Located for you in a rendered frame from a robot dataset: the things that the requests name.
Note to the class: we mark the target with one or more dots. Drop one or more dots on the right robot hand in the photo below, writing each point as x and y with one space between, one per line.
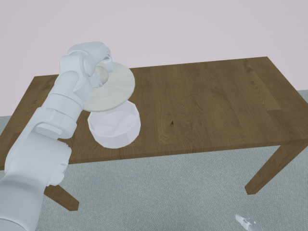
248 223

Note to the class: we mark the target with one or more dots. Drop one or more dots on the table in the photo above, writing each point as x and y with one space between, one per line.
188 108

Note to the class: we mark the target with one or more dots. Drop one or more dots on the left robot upper arm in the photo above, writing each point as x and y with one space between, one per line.
40 162

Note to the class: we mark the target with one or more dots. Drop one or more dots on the left robot hand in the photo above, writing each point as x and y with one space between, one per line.
100 52

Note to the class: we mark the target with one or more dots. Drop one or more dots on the knob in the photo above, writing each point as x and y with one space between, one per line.
102 74

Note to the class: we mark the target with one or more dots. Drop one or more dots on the left robot forearm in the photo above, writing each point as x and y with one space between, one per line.
57 117

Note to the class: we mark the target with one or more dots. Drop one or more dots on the lid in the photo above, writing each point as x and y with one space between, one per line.
116 91

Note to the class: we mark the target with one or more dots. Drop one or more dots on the pot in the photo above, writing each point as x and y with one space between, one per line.
115 128

